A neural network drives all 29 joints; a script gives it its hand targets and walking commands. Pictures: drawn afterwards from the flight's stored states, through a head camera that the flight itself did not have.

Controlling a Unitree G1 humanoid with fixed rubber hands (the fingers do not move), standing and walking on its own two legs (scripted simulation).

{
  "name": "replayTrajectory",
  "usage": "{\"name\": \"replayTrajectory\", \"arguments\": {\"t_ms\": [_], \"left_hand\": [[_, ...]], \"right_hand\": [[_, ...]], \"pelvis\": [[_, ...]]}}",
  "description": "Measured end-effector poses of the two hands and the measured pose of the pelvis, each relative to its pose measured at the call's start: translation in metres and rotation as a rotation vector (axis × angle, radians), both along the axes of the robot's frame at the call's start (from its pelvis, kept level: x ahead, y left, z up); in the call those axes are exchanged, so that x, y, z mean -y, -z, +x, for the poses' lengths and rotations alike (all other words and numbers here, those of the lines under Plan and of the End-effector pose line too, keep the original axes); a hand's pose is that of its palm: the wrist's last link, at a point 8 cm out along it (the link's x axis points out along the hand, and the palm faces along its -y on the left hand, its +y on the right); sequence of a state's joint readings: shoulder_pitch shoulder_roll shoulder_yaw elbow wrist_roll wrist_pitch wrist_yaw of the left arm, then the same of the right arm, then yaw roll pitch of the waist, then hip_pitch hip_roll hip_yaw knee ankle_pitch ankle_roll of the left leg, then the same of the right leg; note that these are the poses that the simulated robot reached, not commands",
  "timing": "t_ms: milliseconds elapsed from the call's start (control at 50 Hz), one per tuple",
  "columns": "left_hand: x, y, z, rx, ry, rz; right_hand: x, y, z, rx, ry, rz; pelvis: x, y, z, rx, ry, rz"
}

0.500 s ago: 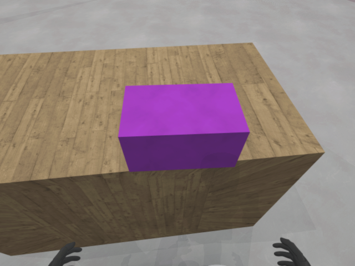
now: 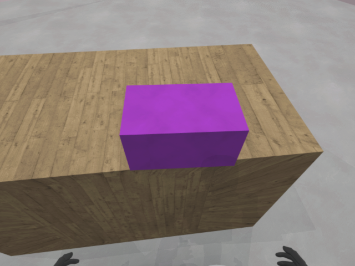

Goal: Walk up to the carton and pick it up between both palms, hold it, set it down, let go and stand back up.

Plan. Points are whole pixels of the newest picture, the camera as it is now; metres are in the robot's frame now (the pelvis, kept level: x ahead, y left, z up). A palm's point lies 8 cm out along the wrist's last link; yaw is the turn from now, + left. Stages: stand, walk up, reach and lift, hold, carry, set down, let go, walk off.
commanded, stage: stand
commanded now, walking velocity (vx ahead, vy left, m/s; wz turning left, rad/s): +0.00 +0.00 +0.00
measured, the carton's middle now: (181, 126) +0.44 -0.01 +0.04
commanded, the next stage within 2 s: walk up in 0.92 s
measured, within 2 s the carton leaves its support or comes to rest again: neither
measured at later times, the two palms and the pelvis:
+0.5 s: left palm out of the picture +0.07 +0.29 -0.11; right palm out of the picture +0.07 -0.28 -0.10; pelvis -0.01 +0.00 +0.01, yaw +0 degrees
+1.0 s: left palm out of the picture +0.04 +0.30 -0.11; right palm out of the picture +0.04 -0.28 -0.10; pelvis -0.03 +0.01 +0.01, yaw +0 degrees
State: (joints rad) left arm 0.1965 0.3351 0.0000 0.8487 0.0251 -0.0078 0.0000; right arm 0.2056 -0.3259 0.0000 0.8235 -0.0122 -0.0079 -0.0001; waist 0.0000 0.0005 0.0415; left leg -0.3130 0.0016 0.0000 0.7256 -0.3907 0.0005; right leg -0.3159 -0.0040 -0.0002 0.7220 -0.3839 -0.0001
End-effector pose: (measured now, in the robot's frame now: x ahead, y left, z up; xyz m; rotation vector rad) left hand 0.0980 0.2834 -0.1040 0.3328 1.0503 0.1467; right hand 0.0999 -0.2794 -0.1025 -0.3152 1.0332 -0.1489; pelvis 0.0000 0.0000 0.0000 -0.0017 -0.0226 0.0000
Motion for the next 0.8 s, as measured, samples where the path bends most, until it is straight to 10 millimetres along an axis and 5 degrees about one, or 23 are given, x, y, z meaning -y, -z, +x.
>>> {"name": "replayTrajectory", "arguments": {"t_ms": [800], "left_hand": [[-0.009,0.002,-0.049,-0.098,-0.036,-0.008]], "right_hand": [[-0.002,-0.002,-0.049,-0.1,0.031,-0.006]], "pelvis": [[-0.006,-0.011,-0.025,-0.006,0.001,-0.008]]}}
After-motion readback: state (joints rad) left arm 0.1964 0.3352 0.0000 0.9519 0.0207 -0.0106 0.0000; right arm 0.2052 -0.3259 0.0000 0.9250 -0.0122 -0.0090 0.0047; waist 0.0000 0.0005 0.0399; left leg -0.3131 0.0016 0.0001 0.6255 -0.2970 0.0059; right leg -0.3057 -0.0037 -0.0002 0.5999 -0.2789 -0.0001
